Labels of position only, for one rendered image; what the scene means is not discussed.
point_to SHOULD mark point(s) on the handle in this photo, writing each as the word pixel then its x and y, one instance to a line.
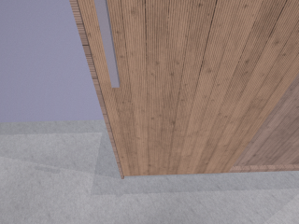
pixel 102 12

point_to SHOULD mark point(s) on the wardrobe door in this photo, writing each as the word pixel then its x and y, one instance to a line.
pixel 198 78
pixel 277 140

